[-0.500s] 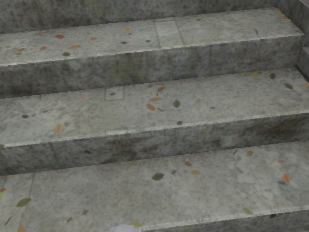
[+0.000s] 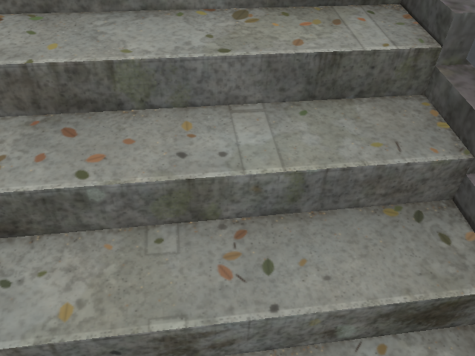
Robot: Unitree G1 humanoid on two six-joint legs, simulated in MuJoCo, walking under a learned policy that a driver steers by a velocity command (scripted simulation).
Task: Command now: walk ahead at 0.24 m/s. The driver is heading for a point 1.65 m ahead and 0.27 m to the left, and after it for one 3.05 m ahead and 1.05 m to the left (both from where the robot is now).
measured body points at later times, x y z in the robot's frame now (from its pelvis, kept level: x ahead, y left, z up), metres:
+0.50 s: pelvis +0.18 -0.05 +0.11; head +0.20 -0.05 +0.56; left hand +0.35 +0.15 -0.01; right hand +0.15 -0.28 -0.04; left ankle +0.06 +0.08 -0.50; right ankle +0.25 -0.15 -0.56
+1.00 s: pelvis +0.29 -0.02 +0.17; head +0.28 -0.01 +0.62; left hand +0.36 +0.20 +0.02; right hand +0.30 -0.24 +0.02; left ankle +0.31 +0.07 -0.56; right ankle +0.26 -0.15 -0.56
